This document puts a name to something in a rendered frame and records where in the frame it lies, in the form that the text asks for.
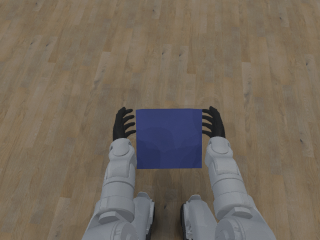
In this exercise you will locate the right robot shin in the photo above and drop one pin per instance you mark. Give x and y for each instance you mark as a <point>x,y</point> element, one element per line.
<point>189,234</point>

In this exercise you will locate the right robot upper arm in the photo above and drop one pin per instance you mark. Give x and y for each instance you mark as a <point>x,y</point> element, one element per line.
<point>238,228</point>

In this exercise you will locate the right robot forearm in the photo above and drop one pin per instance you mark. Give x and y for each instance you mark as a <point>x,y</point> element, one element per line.
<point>230,195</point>

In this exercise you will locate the left robot shin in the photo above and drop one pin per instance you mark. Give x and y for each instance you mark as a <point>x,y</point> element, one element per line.
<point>144,194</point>

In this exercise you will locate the left robot forearm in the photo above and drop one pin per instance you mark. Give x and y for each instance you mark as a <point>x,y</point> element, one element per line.
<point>116,200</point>

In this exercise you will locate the robot shin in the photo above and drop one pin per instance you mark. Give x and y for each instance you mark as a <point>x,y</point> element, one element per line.
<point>189,234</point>
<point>144,194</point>

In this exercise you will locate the robot left hand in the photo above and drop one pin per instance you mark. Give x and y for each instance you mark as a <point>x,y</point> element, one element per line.
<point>119,128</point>

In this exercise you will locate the left robot upper arm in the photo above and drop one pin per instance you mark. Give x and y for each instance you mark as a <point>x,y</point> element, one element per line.
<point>116,230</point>

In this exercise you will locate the robot right hand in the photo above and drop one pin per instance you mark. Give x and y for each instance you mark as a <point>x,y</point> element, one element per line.
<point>217,127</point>

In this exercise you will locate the carton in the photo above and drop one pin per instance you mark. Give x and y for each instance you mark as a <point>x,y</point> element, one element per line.
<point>169,138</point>

